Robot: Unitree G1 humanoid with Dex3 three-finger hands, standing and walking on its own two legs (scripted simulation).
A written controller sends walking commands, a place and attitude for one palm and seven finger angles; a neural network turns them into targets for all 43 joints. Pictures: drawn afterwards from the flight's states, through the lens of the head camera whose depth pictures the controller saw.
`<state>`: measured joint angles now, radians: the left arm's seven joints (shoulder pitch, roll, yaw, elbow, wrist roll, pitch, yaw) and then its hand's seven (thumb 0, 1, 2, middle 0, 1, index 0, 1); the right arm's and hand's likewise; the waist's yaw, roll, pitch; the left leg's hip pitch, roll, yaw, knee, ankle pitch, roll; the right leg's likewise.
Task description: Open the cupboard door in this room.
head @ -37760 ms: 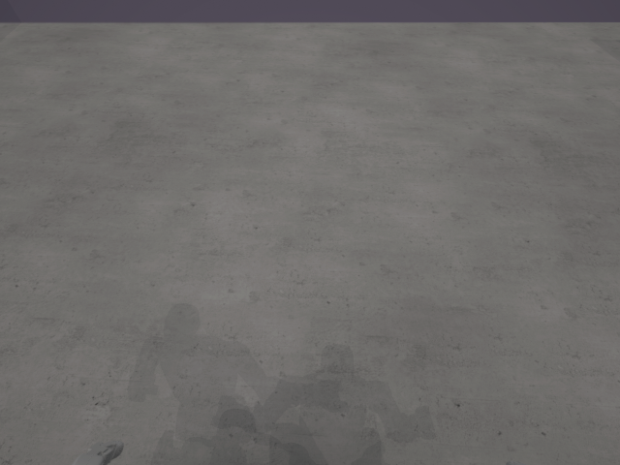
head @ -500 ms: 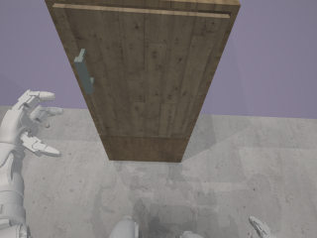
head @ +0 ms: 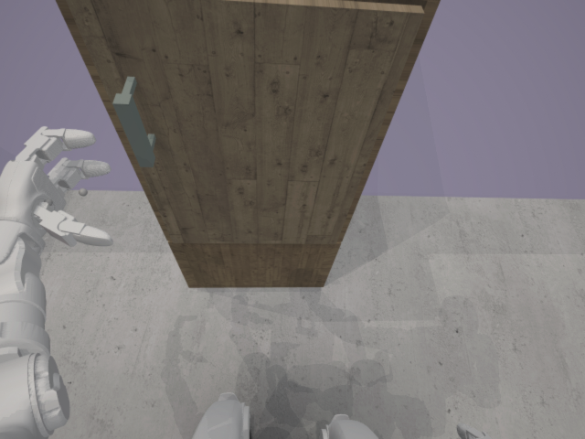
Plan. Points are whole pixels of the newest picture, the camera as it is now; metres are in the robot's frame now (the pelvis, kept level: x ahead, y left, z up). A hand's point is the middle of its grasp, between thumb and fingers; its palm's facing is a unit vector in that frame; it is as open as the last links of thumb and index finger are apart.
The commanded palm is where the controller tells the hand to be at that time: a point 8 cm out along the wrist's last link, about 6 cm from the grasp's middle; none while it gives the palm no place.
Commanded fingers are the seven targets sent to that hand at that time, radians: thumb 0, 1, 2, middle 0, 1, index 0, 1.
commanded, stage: move the hooked fingers beside the handle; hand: left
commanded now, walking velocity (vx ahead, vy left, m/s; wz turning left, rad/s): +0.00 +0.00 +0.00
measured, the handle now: (139, 124) +0.54 +0.24 +0.07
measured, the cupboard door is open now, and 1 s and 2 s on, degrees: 0 0 0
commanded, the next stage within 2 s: slide the fingers in behind the handle in 1.38 s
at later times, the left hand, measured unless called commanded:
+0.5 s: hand (97, 156) +0.47 +0.28 +0.08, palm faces +0.04 -1.00 -0.01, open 14.0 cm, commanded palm +0.46 +0.32 +0.07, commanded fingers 0.00 -0.50 0.30 -0.30 -1.20 -0.30 -1.20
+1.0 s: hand (92, 153) +0.48 +0.29 +0.07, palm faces +0.04 -1.00 +0.00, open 14.0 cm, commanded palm +0.47 +0.32 +0.07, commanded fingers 0.00 -0.50 0.30 -0.30 -1.20 -0.30 -1.20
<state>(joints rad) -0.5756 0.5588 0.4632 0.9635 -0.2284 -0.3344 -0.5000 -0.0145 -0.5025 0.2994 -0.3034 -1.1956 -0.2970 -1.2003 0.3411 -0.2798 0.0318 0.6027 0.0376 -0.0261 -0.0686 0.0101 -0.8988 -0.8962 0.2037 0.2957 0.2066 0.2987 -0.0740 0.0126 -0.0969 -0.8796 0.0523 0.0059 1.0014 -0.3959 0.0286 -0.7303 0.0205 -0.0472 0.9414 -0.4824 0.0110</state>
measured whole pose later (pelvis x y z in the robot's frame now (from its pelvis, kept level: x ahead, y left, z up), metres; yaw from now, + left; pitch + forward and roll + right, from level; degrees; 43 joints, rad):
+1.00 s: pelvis +0.00 +0.00 -0.02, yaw -2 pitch +22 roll -6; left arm -0.84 0.74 0.54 1.19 -0.15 -0.34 -0.51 -0.01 -0.50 0.30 -0.30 -1.20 -0.30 -1.20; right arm 0.38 -0.28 0.05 0.62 0.02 0.08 -0.06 0.01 -0.90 -0.90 0.20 0.30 0.21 0.30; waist -0.15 0.01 -0.10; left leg -1.05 0.08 -0.01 1.09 -0.43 0.03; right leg -0.89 0.05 -0.06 1.00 -0.50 0.01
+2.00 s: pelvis +0.00 +0.00 -0.02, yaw -1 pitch +20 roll -5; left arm -0.83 0.64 0.46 1.17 -0.15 -0.35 -0.42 -0.01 -0.50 0.30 -0.30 -1.20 -0.30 -1.20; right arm 0.38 -0.27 0.05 0.61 0.02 0.07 -0.05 0.01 -0.90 -0.90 0.20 0.30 0.21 0.30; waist -0.14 0.02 -0.10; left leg -1.02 0.07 -0.01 1.09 -0.42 0.03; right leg -0.86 0.05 -0.05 1.01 -0.50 0.01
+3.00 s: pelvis +0.00 -0.01 -0.01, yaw -1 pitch +19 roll -4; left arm -0.80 0.51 0.39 1.12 -0.15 -0.39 -0.29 -0.01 -0.50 0.30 -0.28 -1.20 -0.28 -1.20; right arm 0.37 -0.26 0.03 0.64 0.02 0.07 -0.02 0.01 -0.90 -0.90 0.20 0.30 0.21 0.30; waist -0.13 0.03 -0.12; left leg -0.98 0.07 -0.01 1.07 -0.43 0.01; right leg -0.83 0.04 -0.06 1.01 -0.51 -0.01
